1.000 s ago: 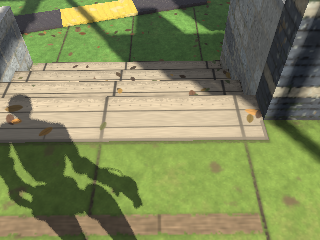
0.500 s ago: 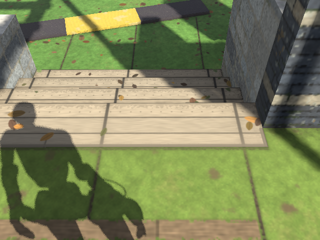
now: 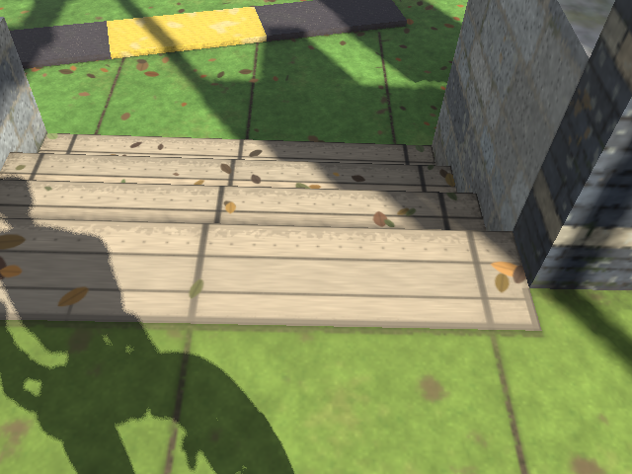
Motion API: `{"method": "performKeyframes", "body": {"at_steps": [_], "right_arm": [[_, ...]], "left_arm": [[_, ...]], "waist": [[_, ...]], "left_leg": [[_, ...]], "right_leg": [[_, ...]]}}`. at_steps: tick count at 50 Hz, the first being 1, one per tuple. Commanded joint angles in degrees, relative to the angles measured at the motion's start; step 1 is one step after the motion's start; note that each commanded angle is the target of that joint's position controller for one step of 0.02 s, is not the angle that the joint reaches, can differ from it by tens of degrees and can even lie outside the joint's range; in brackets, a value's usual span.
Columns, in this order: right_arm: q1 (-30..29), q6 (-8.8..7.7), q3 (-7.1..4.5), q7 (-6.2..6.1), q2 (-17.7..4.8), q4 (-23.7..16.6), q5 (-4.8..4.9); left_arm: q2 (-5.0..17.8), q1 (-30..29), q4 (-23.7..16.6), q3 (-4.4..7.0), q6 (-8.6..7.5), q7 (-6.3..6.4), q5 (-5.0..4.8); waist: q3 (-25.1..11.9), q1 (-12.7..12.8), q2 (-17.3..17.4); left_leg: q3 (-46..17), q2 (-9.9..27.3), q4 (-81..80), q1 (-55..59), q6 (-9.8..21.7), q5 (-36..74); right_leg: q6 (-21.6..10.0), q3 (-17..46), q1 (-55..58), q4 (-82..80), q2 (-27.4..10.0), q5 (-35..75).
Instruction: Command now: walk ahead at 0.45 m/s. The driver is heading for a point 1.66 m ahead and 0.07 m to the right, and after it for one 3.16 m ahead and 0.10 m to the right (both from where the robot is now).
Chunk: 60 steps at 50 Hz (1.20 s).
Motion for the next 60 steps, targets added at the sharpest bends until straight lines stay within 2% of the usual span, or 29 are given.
{"method": "performKeyframes", "body": {"at_steps": [1, 4, 6, 8, 9, 10, 11, 12, 13, 14, 15, 17, 20, 23, 26, 32, 35, 36, 37, 38, 39, 40, 41, 42, 44, 48, 53, 58, 60], "right_arm": [[4.26, -0.51, -0.60, -0.50, -6.46, -0.51, -0.05], [5.00, -0.63, -0.56, -0.85, -7.22, 0.11, -0.15], [3.85, -0.82, -0.71, -0.97, -8.07, 0.31, -0.16], [1.66, -0.88, -1.06, -1.21, -9.26, 0.03, -0.12], [0.40, -0.63, -1.25, -1.21, -9.81, -0.25, -0.04], [-0.64, -0.49, -1.25, -1.00, -9.83, -0.73, 0.29], [1.16, -0.46, -0.60, -0.73, -6.44, -2.33, 0.15], [6.82, -0.15, -0.85, 0.03, -3.66, -2.08, 1.69], [0.89, 0.15, -1.80, -0.24, -8.15, -3.35, 0.24], [-4.59, -0.14, -2.05, 0.10, -8.13, -5.03, -0.07], [-6.08, -0.19, -2.05, 0.23, -6.95, -5.33, -0.01], [-4.80, 1.27, -1.84, 0.85, -4.49, -5.09, -1.16], [-7.88, 2.66, -2.08, 1.48, -4.16, -6.58, -1.38], [-16.84, 3.07, -2.20, 1.86, -5.13, -9.93, -1.18], [-24.31, 2.84, -1.68, 2.02, -4.34, -12.52, -0.44], [-32.72, 2.26, -1.36, 1.68, -4.85, -15.80, -0.16], [-26.56, 1.47, -2.26, 0.99, -6.51, -14.57, -0.23], [-19.26, 1.16, -2.88, 0.52, -7.45, -12.23, -0.39], [-9.36, 0.62, -3.73, 0.05, -8.81, -9.10, -1.10], [0.58, 0.34, -5.23, -0.51, -14.10, -7.27, -2.46], [0.20, 0.95, -6.11, 0.03, -17.47, -7.22, -2.23], [-4.59, 1.52, -5.72, 0.62, -14.15, -7.78, 0.09], [-10.50, 1.38, -4.68, 0.79, -10.67, -8.70, 0.39], [-13.18, 0.94, -3.94, 0.96, -7.63, -8.86, 0.04], [-12.80, 0.26, -2.88, 0.27, -4.45, -7.63, -0.13], [-6.75, -1.01, -3.29, -0.08, -7.11, -5.22, 0.11], [-1.82, -0.84, -2.79, -0.08, -6.76, -4.38, 0.15], [3.20, -0.41, -2.68, -0.64, -7.36, -2.93, -0.13], [3.62, -0.12, -2.78, -1.01, -7.79, -2.53, -0.50]], "left_arm": [[0.87, -9.59, -5.94, -0.47, -0.27, -0.10, -0.36], [0.16, -13.92, -8.15, -1.20, -0.37, 0.01, -0.97], [1.40, -12.30, -8.59, -0.90, -0.50, 0.51, -1.09], [3.75, -3.49, -6.43, 0.22, -1.01, 1.36, -1.10], [5.12, 5.13, -3.68, 1.09, -1.47, 1.83, -1.19], [6.88, 13.56, -1.26, 2.07, -1.91, 2.42, -0.55], [12.09, 21.53, -0.10, 3.46, -2.05, 2.85, 0.77], [12.75, 19.24, -0.68, 3.82, -1.16, 2.24, 0.10], [10.17, 11.97, -1.61, 3.48, -1.11, 1.70, -1.65], [6.27, 7.04, -2.67, 2.44, -1.58, 1.51, -1.90], [3.38, 5.51, -2.20, 1.70, -2.24, 1.41, -1.41], [0.88, 6.72, -0.55, 0.66, -3.40, 1.92, -1.15], [2.74, 11.24, 1.38, 0.77, -4.62, 2.15, -1.34], [3.61, 14.49, 1.82, 0.63, -4.47, 2.13, -1.47], [3.16, 17.61, 2.28, 0.20, -4.30, 2.13, -1.57], [3.82, 23.24, 4.19, 0.01, -3.80, 3.02, -0.70], [4.94, 20.92, 4.05, 0.29, -3.59, 3.43, -0.30], [5.53, 20.22, 4.00, 0.46, -3.37, 3.40, -0.26], [5.49, 19.10, 3.60, 0.41, -3.24, 3.27, -0.86], [3.42, 19.30, 1.50, -0.20, -3.40, 3.07, -1.47], [-1.28, 27.19, 1.81, -0.58, -3.13, 2.41, -3.08], [4.08, 21.75, 1.65, 0.83, -2.78, 2.69, -1.42], [3.80, 16.37, -0.43, 1.04, -3.12, 2.43, -1.19], [2.92, 14.05, -0.96, 1.08, -3.27, 2.31, -1.14], [1.04, 14.95, -0.83, 1.08, -1.89, 1.88, 0.02], [-0.30, 10.89, -2.70, 1.12, -0.04, 1.08, 0.24], [-0.31, -2.05, -7.46, 0.57, 0.09, 0.63, -0.41], [-0.26, -10.02, -10.60, 0.01, -0.23, 0.77, -0.66], [0.36, -11.27, -11.63, 0.20, -0.56, 0.87, -0.61]], "waist": [[7.26, -0.78, 6.93], [7.85, -1.45, 7.89], [6.66, 0.26, 8.26], [1.65, 4.56, 8.55], [-2.74, 8.06, 8.29], [-6.73, 11.78, 7.04], [-13.58, 12.27, -1.12], [-17.68, 7.67, -10.50], [-8.85, 6.07, -1.73], [-1.94, 4.94, 0.21], [2.40, 2.81, 2.90], [2.88, -0.40, 2.06], [3.78, -1.15, 0.33], [5.24, 0.50, 0.04], [5.39, 2.60, -0.58], [5.32, 5.16, -1.90], [2.31, 1.27, -2.96], [-1.24, -1.56, -2.98], [-5.81, -5.90, -1.79], [-13.21, -8.47, 4.16], [-18.57, -3.86, 15.43], [-12.67, -3.31, 4.90], [-4.07, -1.43, 4.29], [-0.13, 0.09, 2.09], [1.32, 2.87, 3.76], [2.67, 3.75, 4.40], [5.12, 1.08, 5.22], [5.77, -1.55, 5.99], [6.20, -1.37, 5.99]], "left_leg": [[-6.77, 12.83, -3.57, -1.54, 3.88, 32.44], [-5.28, 13.13, -3.65, -2.00, 3.84, 37.97], [-4.47, 14.37, -0.90, -0.41, 3.52, 48.13], [-3.49, 14.93, 9.32, 1.97, 2.72, 62.10], [-3.05, 14.59, 18.80, 1.48, 2.30, 62.32], [-2.02, 12.98, 30.76, -5.41, 1.82, 52.04], [0.53, 8.52, 49.50, -15.91, 1.54, 23.22], [-2.38, -2.08, 68.63, -33.82, 0.04, -13.99], [-6.25, 2.76, 69.36, -39.22, 1.29, -8.75], [-5.81, 5.02, 66.46, -39.58, 1.49, -3.68], [-5.65, 6.85, 62.81, -36.94, 1.35, -1.47], [-5.63, 8.68, 57.47, -30.75, 0.13, -0.50], [-3.44, 9.37, 52.24, -33.03, -1.47, 1.51], [-0.98, 10.19, 44.43, -38.79, -2.85, 8.32], [1.33, 8.93, 33.83, -38.38, -3.52, 14.04], [3.17, 5.90, 22.61, -38.95, -1.32, 13.92], [4.16, 2.39, 19.43, -29.55, 1.70, 6.77], [4.66, 0.63, 17.42, -22.06, 2.92, 5.96], [2.99, 2.19, 14.04, -8.90, 4.65, 10.09], [-11.68, 15.71, 14.19, 6.05, 7.75, 8.16], [-38.85, 29.33, 7.96, 17.76, 16.98, 8.69], [-37.07, 25.72, 4.93, 11.57, 15.14, 1.32], [-28.47, 23.77, 2.63, 2.68, 13.01, 1.07], [-23.04, 21.18, 0.33, -3.94, 11.13, 5.89], [-15.01, 17.03, -1.64, -10.72, 7.91, 12.85], [-9.36, 15.05, -3.67, -12.07, 7.72, 19.56], [-5.25, 12.63, -4.48, -9.06, 6.05, 26.08], [-4.65, 14.69, -2.64, -1.14, 6.45, 30.59], [-4.83, 16.28, -0.80, 2.39, 6.72, 33.96]], "right_leg": [[0.93, -3.57, -7.03, -7.66, 1.38, 3.09], [-0.34, -5.76, -1.03, -17.98, 3.29, 5.40], [-2.48, -6.05, 4.41, -21.40, 4.66, 5.00], [-4.87, -5.60, 13.99, -22.82, 7.19, 2.53], [-6.15, -4.91, 22.53, -25.61, 7.83, 3.12], [-7.65, -1.43, 34.49, -28.69, 4.40, 2.97], [-10.39, 16.19, 45.97, -29.40, -10.70, -6.18], [-19.20, 45.57, 53.62, -39.54, -21.37, -11.83], [-17.51, 40.13, 45.65, -42.71, -18.52, -17.91], [-15.96, 31.76, 37.05, -44.64, -16.47, -15.54], [-14.14, 25.78, 29.75, -46.56, -14.01, -7.75], [-11.31, 17.38, 22.74, -47.84, -10.03, 1.10], [-10.94, 11.77, 22.33, -49.03, -8.08, 9.31], [-9.69, 8.36, 24.77, -50.38, -6.32, 13.99], [-7.66, 5.48, 27.24, -49.70, -4.77, 21.02], [-7.72, 5.04, 39.97, -45.86, -7.75, 31.38], [-6.85, 3.58, 42.63, -36.64, -8.73, 49.67], [-6.27, 2.83, 42.28, -28.55, -7.97, 53.52], [-5.24, 1.33, 36.08, -17.21, -6.30, 47.19], [-4.24, -0.85, 23.58, 0.42, -2.83, 24.31], [-2.15, -0.40, 3.87, 19.92, 8.38, -21.38], [-3.16, 6.27, -1.01, 22.56, 4.69, -17.35], [-3.28, 5.94, -2.72, 20.21, 2.39, -11.93], [-3.13, 5.69, -0.95, 17.07, 0.56, -8.60], [-1.92, 5.29, 4.20, 12.36, -1.20, -6.53], [0.05, 2.75, 1.41, 6.81, -2.10, -2.73], [1.62, -0.27, -2.79, -8.29, -2.48, 7.28], [-0.03, -2.28, -2.38, -18.56, -0.31, 9.24], [-1.39, -2.23, -2.19, -20.72, 0.27, 6.23]]}}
